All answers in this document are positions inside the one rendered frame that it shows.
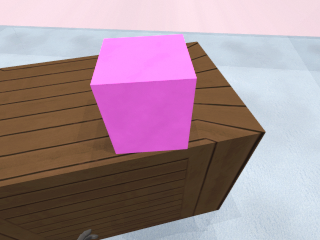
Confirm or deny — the robot left hand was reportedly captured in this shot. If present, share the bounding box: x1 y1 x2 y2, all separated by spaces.
77 229 99 240

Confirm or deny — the carton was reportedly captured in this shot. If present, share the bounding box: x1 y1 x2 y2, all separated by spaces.
90 34 197 154

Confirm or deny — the pedestal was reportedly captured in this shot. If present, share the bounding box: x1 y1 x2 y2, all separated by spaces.
0 41 266 240

